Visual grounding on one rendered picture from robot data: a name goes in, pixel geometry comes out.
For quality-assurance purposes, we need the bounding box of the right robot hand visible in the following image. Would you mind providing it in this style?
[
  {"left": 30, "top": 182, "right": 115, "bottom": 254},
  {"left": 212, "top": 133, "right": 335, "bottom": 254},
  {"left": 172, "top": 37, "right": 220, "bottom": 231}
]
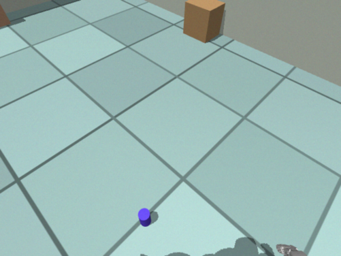
[{"left": 276, "top": 244, "right": 307, "bottom": 256}]

